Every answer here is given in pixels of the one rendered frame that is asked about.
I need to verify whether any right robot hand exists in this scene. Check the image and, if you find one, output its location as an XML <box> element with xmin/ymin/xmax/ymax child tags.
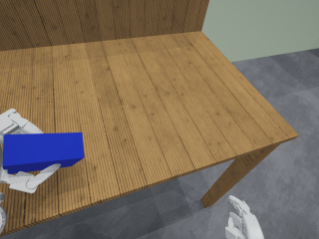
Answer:
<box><xmin>225</xmin><ymin>195</ymin><xmax>264</xmax><ymax>239</ymax></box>

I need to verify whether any sponge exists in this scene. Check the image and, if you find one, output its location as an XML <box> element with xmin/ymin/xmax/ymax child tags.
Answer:
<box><xmin>2</xmin><ymin>132</ymin><xmax>85</xmax><ymax>174</ymax></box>

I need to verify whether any table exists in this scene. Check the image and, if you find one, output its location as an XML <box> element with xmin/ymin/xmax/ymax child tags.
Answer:
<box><xmin>0</xmin><ymin>0</ymin><xmax>299</xmax><ymax>237</ymax></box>

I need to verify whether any left robot hand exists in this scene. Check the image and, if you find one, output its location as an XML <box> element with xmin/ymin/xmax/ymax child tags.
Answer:
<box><xmin>0</xmin><ymin>109</ymin><xmax>61</xmax><ymax>194</ymax></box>

